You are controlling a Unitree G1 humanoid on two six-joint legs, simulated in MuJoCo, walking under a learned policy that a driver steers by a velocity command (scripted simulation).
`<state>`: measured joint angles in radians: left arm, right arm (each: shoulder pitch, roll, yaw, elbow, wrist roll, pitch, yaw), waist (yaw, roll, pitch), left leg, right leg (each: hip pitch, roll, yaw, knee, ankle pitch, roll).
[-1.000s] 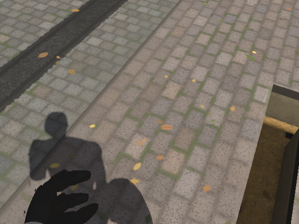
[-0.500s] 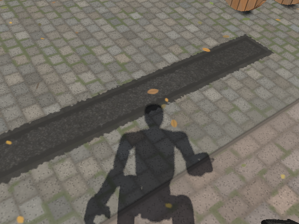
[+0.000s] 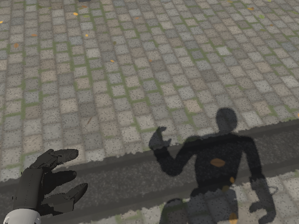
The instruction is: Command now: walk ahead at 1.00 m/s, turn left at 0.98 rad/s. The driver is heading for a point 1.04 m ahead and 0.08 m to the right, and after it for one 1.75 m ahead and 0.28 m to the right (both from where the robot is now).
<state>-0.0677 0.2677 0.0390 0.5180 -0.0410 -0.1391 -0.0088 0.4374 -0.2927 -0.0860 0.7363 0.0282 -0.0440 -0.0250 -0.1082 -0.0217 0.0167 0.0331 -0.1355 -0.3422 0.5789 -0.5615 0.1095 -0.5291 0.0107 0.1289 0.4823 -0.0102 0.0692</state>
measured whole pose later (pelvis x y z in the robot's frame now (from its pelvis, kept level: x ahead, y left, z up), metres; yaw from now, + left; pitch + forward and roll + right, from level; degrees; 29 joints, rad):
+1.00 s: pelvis +0.86 +0.07 -0.02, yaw -13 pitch -2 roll +3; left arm 0.20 0.33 0.07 0.67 -0.04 -0.02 -0.06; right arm 0.28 -0.28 -0.05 0.80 0.01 -0.08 0.00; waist 0.03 -0.01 0.07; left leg 0.02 0.03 0.12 1.15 -0.47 -0.02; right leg -0.56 0.06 -0.11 0.83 -0.30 -0.18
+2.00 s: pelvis +1.22 +0.01 +0.02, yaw -45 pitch -1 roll +0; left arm 0.20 0.23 0.00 0.72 0.03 0.01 0.01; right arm 0.18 -0.26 -0.02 0.78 -0.01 0.00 0.01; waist -0.03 0.01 0.01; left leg -0.32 -0.01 0.00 0.49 -0.16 0.00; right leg -0.22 0.02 0.02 0.55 -0.32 -0.02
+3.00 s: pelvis +1.41 -0.07 +0.04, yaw -12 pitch +3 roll +2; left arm 0.53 0.23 0.04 0.82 -0.01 -0.10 -0.01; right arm 0.18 -0.28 -0.04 0.61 0.01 -0.07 0.01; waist 0.10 0.04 -0.04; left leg -0.69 0.04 -0.06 0.98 -0.12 0.00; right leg -0.04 0.01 0.09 0.32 -0.32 -0.05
